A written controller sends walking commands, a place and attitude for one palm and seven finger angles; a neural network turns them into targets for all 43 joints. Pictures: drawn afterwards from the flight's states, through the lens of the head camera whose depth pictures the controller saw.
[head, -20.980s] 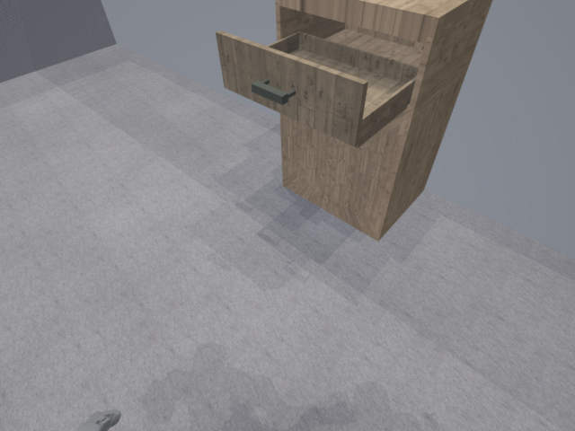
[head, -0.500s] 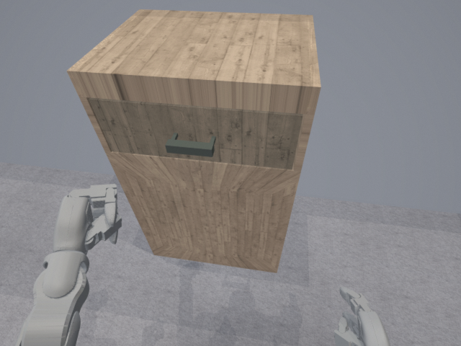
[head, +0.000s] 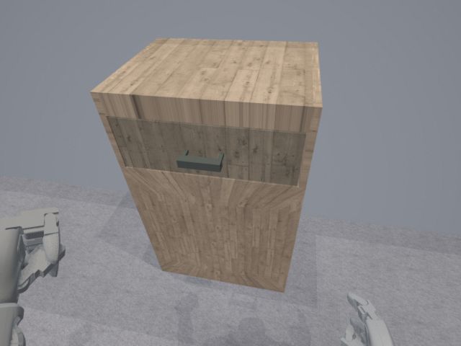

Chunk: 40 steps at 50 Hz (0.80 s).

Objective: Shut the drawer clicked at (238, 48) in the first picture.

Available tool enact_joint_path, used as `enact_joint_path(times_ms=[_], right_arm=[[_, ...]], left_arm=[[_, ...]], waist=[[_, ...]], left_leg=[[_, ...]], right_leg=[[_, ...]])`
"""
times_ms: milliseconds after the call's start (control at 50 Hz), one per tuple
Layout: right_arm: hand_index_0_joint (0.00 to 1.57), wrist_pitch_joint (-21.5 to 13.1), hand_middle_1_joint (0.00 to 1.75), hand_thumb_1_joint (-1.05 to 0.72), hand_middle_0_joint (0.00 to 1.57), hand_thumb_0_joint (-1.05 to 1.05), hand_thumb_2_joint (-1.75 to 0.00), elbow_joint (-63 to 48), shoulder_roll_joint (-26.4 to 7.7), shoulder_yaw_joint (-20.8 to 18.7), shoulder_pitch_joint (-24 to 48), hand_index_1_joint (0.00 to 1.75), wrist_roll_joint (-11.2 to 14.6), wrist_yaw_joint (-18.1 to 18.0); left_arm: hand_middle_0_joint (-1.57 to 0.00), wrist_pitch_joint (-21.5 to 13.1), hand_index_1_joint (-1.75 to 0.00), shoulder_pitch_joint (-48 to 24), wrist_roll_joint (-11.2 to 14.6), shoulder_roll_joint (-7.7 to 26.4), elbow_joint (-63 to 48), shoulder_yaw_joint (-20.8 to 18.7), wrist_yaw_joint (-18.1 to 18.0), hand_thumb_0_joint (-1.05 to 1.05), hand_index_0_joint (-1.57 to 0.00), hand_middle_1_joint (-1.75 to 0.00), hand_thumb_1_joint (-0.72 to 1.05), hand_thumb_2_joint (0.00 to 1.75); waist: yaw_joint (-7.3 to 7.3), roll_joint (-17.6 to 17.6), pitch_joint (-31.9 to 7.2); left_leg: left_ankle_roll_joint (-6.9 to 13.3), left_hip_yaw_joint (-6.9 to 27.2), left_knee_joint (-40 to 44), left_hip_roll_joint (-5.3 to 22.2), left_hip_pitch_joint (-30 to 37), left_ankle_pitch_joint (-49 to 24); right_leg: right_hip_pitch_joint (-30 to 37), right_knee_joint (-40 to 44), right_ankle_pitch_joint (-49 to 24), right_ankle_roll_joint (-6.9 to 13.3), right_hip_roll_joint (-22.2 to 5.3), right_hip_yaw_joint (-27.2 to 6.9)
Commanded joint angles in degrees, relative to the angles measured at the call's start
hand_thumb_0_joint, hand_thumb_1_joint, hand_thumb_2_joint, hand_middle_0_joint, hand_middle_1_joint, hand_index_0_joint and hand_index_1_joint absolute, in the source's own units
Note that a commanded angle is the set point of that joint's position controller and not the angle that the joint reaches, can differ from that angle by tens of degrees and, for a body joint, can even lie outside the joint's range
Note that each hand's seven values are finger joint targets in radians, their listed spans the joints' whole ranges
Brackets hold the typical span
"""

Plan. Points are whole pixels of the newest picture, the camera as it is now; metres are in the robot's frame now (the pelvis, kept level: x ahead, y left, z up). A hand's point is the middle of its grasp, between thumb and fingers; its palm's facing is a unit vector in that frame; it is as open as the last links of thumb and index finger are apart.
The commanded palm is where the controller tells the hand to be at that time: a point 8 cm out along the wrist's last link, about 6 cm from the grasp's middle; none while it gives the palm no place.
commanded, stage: draw the hand back to the body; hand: left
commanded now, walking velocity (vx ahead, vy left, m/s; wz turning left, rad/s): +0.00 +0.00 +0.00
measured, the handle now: (201, 158) +0.58 +0.17 +0.00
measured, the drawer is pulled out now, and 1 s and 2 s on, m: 0.00 0.00 0.00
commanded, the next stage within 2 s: step back with the hand held close in 0.10 s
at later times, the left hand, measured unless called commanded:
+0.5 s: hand (65, 257) +0.17 +0.25 +0.15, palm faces +0.32 -0.81 -0.50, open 3.2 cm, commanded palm +0.11 +0.29 +0.18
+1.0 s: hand (21, 319) +0.09 +0.25 +0.16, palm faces +0.38 -0.79 -0.48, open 3.2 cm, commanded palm +0.03 +0.29 +0.18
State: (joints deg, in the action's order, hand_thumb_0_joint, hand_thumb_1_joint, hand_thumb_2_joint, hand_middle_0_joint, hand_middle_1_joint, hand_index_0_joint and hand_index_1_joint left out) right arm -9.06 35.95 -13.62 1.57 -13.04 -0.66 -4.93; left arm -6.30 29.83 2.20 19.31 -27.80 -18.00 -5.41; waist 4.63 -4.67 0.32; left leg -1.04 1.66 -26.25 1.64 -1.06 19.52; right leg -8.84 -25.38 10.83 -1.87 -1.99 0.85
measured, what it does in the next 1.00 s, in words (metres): shifts its weight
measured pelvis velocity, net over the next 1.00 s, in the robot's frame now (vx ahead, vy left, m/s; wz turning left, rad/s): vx -0.10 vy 0.01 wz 0.01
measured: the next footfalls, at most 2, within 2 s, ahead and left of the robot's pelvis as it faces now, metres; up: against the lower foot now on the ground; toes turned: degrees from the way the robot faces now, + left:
right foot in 1.52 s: -0.13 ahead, -0.16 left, +0.00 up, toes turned +11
left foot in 1.70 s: -0.17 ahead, +0.11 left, +0.00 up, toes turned +9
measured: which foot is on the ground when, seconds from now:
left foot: down 0.00-1.00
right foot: down 0.00-1.00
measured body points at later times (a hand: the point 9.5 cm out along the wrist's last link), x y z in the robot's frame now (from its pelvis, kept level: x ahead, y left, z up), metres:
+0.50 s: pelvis -0.03 +0.02 +0.00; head -0.02 +0.00 +0.45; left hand +0.15 +0.29 +0.18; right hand +0.14 -0.23 -0.08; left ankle -0.05 +0.13 -0.74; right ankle +0.04 -0.14 -0.74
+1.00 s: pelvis -0.10 +0.01 -0.01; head -0.10 +0.01 +0.44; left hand +0.07 +0.29 +0.19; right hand +0.07 -0.23 -0.08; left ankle -0.05 +0.13 -0.74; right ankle +0.04 -0.14 -0.73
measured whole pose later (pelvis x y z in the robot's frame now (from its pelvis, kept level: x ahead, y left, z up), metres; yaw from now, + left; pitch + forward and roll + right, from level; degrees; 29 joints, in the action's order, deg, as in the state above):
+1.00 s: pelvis -0.10 +0.01 -0.01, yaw +0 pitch -2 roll +0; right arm -4.7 31.7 -13.0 -0.2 -13.1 -0.2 -4.9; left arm -15.1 32.8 -0.6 21.3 -30.0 -21.4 -7.9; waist -0.5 0.0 1.8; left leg 0.7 1.3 -33.8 -0.3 -19.1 13.5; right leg -23.7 -27.4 7.3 -2.3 -2.3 -2.1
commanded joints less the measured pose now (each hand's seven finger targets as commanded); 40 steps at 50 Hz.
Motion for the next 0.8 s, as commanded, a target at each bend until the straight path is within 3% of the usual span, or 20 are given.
enact_joint_path(times_ms=[0,60,140,200,220,240,260,280,300,340,440,480,500,540,600,660,740,780], right_arm=[[0.20,-3.3,0.30,-0.90,0.20,0.00,-0.90,-8.3,-5.3,-2.2,7.4,0.30,0.3,-1.1],[0.20,-3.8,0.30,-0.90,0.20,0.00,-0.90,-8.3,-5.0,-2.0,7.2,0.30,0.1,-1.3],[0.20,-4.8,0.30,-0.90,0.20,0.00,-0.90,-8.7,-4.8,-1.9,7.6,0.30,-0.3,-1.2],[0.20,-5.3,0.30,-0.90,0.20,0.00,-0.90,-8.4,-4.8,-1.7,7.8,0.30,-0.5,-1.0],[0.20,-3.4,0.30,-0.90,0.20,0.00,-0.90,-10.1,-6.5,-2.2,7.6,0.30,-0.4,-0.6],[0.20,-2.1,0.30,-0.90,0.20,0.00,-0.90,-9.0,-5.4,-2.3,7.1,0.30,-0.4,-0.6],[0.20,-1.3,0.30,-0.90,0.20,0.00,-0.90,-9.3,-5.2,-2.4,7.2,0.30,-0.5,-0.3],[0.20,-0.5,0.30,-0.90,0.20,0.00,-0.90,-9.4,-5.3,-2.5,7.1,0.30,-0.5,-0.1],[0.20,-0.2,0.30,-0.90,0.20,0.00,-0.90,-9.9,-5.7,-2.8,7.7,0.30,-0.6,-0.1],[0.20,0.8,0.30,-0.90,0.20,0.00,-0.90,-10.2,-6.0,-3.3,7.2,0.30,-0.5,-0.1],[0.20,2.6,0.30,-0.90,0.20,0.00,-0.90,-12.4,-6.2,-4.2,8.0,0.30,-0.2,-0.3],[0.20,2.8,0.30,-0.90,0.20,0.00,-0.90,-13.0,-6.1,-4.5,8.0,0.30,0.0,-0.5],[0.20,2.8,0.30,-0.90,0.20,0.00,-0.90,-13.5,-6.6,-4.4,8.0,0.30,-0.1,-0.6],[0.20,2.7,0.30,-0.90,0.20,0.00,-0.90,-13.8,-6.3,-4.5,7.7,0.30,0.0,-0.8],[0.20,2.5,0.30,-0.90,0.20,0.00,-0.90,-13.8,-6.6,-4.6,7.6,0.30,0.0,-1.0],[0.20,2.2,0.30,-0.90,0.20,0.00,-0.90,-13.1,-6.5,-4.6,6.8,0.30,0.2,-0.9],[0.20,2.2,0.30,-0.90,0.20,0.00,-0.90,-12.6,-6.3,-4.7,6.2,0.30,0.3,-0.7],[0.20,2.2,0.30,-0.90,0.20,0.00,-0.90,-12.4,-6.2,-4.8,5.7,0.30,0.3,-0.6]], left_arm=[[-1.40,-2.9,-1.60,-8.9,0.2,6.7,-8.1,-3.3,-0.8,0.00,-1.40,-1.60,0.90,0.90],[-1.40,-3.3,-1.60,-9.6,-0.1,8.0,-8.3,-4.6,-1.5,0.00,-1.40,-1.60,0.90,0.90],[-1.40,-4.1,-1.60,-8.0,-0.2,9.2,-11.9,-5.7,-1.8,0.00,-1.40,-1.60,0.90,0.90],[-1.40,-3.9,-1.60,-6.6,-0.4,9.5,-11.8,-6.0,-1.7,0.00,-1.40,-1.60,0.90,0.90],[-1.40,-6.9,-1.60,-14.1,-0.4,15.9,-15.5,-13.8,-2.1,0.00,-1.40,-1.60,0.90,0.90],[-1.40,-7.1,-1.60,-7.5,-0.6,12.0,-8.9,-11.5,-1.8,0.00,-1.40,-1.60,0.90,0.90],[-1.40,-7.0,-1.60,-4.1,-0.7,9.9,-7.6,-9.4,-1.4,0.00,-1.40,-1.60,0.90,0.90],[-1.40,-7.0,-1.60,-2.8,-0.7,8.9,-7.3,-8.5,-1.3,0.00,-1.40,-1.60,0.90,0.90],[-1.40,-7.7,-1.60,-2.9,-0.8,9.0,-9.3,-8.5,-1.2,0.00,-1.40,-1.60,0.90,0.90],[-1.40,-8.3,-1.60,0.9,-0.6,8.0,-8.3,-8.0,-1.4,0.00,-1.40,-1.60,0.90,0.90],[-1.40,-9.1,-1.60,4.5,-0.4,10.5,-12.6,-10.2,-1.9,0.00,-1.40,-1.60,0.90,0.90],[-1.40,-9.5,-1.60,4.7,-0.5,11.4,-14.4,-11.2,-2.1,0.00,-1.40,-1.60,0.90,0.90],[-1.40,-9.7,-1.60,3.8,-0.6,12.4,-16.6,-11.7,-2.2,0.00,-1.40,-1.60,0.90,0.90],[-1.40,-9.9,-1.60,4.6,-0.7,11.9,-16.3,-11.6,-2.3,0.00,-1.40,-1.60,0.90,0.90],[-1.40,-10.2,-1.60,2.8,-0.9,11.6,-15.9,-11.4,-2.4,0.00,-1.40,-1.60,0.90,0.90],[-1.40,-10.6,-1.60,2.3,-1.1,10.7,-13.5,-10.8,-2.7,0.00,-1.40,-1.60,0.90,0.90],[-1.40,-11.1,-1.60,0.6,-1.3,10.6,-11.6,-10.3,-2.9,0.00,-1.40,-1.60,0.90,0.90],[-1.40,-11.4,-1.60,0.2,-1.4,10.6,-11.4,-10.1,-3.2,0.00,-1.40,-1.60,0.90,0.90]], waist=[[-1.80,4.6,4.3],[-1.06,2.7,2.3],[-0.08,1.2,-2.9],[0.10,1.1,-2.3],[-3.49,3.6,2.8],[-3.54,7.0,2.7],[-3.60,8.1,2.6],[-3.96,7.7,1.6],[-3.89,4.8,0.4],[-4.03,2.3,-3.5],[-3.48,3.2,-9.6],[-3.38,2.9,-10.2],[-3.32,0.5,-10.7],[-3.31,-0.3,-9.6],[-3.65,-0.6,-6.2],[-3.98,1.3,-3.4],[-4.41,6.7,-1.1],[-4.58,8.7,-1.6]], left_leg=[[2.6,-3.1,5.7,-0.9,-9.7,-7.9],[2.5,-2.6,6.4,-1.0,-9.8,-6.6],[2.4,-2.5,6.5,-1.2,-8.9,-10.6],[2.1,-2.4,6.2,-1.2,-9.3,-12.6],[3.3,-2.2,4.0,-1.0,-14.2,-7.8],[3.3,-1.5,2.5,-1.5,-13.9,-6.8],[3.2,-1.8,1.7,-1.7,-13.2,-8.3],[2.9,-1.9,1.3,-1.5,-12.8,-9.4],[2.9,-1.8,2.2,-1.4,-12.7,-12.1],[2.9,-1.2,4.3,-0.1,-12.5,-16.7],[3.1,0.1,5.2,1.2,-14.5,-24.4],[3.4,0.4,5.2,1.5,-16.7,-23.9],[3.4,0.8,5.5,1.4,-18.0,-23.8],[4.0,1.1,5.9,2.0,-20.9,-21.4],[4.7,1.2,6.6,2.0,-26.7,-12.6],[4.9,0.8,6.3,1.5,-30.1,-3.2],[4.8,0.1,3.4,-0.5,-29.7,7.8],[4.6,-0.4,0.9,-1.2,-27.6,9.2]], right_leg=[[1.7,5.3,1.8,2.5,1.4,1.0],[3.2,4.1,2.9,2.7,1.1,1.2],[7.4,3.0,-1.9,2.8,0.9,1.1],[8.0,3.3,-4.4,2.9,1.2,1.0],[1.4,7.0,-5.0,3.1,-1.5,-6.4],[-0.2,8.2,-2.8,3.6,-2.9,-6.4],[-1.4,8.8,-3.5,3.9,-3.5,-6.6],[-1.9,8.6,-3.8,3.9,-3.9,-6.4],[-1.1,7.1,-7.4,3.7,-3.4,-5.1],[1.5,3.5,-11.2,2.7,-2.3,-2.4],[5.9,-2.3,-18.7,1.2,-1.0,-0.2],[7.3,-4.0,-20.9,0.9,-0.8,-0.3],[8.3,-5.2,-21.7,0.8,-0.6,-0.3],[9.0,-7.0,-22.3,0.4,-0.4,-0.4],[9.1,-6.9,-19.3,0.4,-0.4,-1.6],[7.4,-5.3,-13.6,0.7,-0.9,-3.1],[0.4,2.4,1.7,1.6,-2.6,-6.6],[-3.2,6.4,9.6,2.0,-3.4,-7.8]])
